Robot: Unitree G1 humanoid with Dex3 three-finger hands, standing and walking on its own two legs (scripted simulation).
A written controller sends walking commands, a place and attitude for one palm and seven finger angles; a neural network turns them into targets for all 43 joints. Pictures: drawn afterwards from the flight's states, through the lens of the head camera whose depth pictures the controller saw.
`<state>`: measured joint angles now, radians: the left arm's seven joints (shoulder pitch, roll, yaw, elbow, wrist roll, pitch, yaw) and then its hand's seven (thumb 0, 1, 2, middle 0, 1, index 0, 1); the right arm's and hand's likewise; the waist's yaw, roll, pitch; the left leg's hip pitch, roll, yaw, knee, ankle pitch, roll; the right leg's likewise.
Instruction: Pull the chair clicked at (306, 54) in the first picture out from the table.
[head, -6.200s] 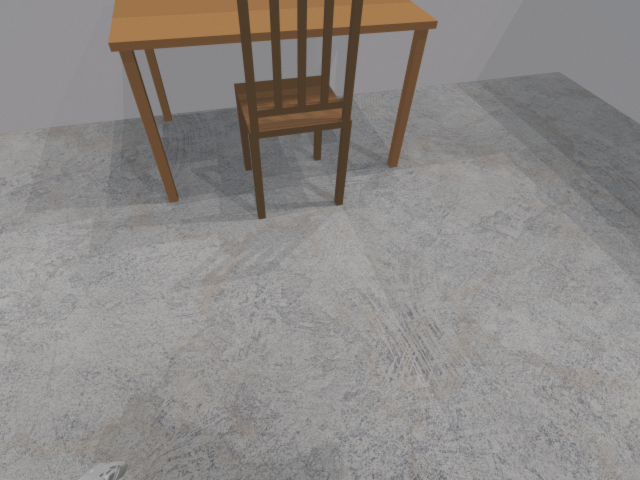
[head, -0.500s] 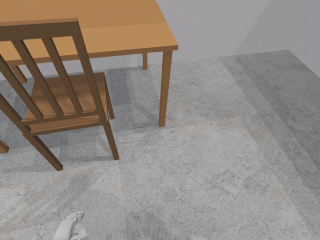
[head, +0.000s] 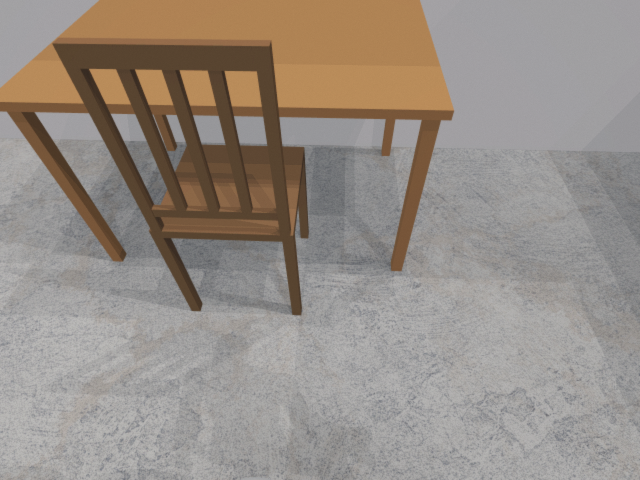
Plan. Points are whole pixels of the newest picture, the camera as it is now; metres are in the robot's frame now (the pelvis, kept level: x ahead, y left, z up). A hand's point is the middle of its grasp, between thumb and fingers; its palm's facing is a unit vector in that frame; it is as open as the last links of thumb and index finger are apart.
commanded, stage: take the last steps up to it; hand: left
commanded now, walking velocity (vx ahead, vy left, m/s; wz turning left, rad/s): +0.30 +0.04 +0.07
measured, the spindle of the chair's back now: (195, 149) +0.75 +0.35 -0.06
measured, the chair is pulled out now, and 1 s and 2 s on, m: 0.00 0.00 0.00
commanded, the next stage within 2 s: come to a stop and stand still in 0.78 s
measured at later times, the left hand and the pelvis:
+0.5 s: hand (181, 455) +0.17 +0.23 -0.18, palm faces +0.00 -0.99 -0.17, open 7.4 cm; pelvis +0.12 +0.05 -0.01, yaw +0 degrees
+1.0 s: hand (225, 375) +0.30 +0.20 -0.18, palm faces +0.07 -0.98 -0.18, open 7.3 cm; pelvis +0.29 +0.02 -0.01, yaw +0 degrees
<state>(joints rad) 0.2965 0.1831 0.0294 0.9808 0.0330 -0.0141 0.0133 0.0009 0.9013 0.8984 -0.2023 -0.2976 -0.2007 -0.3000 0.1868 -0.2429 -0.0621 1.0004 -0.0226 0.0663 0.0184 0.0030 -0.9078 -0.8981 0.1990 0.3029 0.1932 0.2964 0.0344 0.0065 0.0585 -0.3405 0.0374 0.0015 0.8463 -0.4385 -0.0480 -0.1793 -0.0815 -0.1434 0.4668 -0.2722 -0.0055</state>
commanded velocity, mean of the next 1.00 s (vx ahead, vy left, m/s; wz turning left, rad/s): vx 0.17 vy -0.01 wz -0.01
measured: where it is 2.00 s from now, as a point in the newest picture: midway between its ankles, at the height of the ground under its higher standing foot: outside the picture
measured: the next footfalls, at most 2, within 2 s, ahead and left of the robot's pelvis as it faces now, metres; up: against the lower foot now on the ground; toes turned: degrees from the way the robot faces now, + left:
left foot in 0.10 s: +0.02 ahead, +0.14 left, +0.00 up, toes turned +5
right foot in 0.60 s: +0.32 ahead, -0.07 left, +0.00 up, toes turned -8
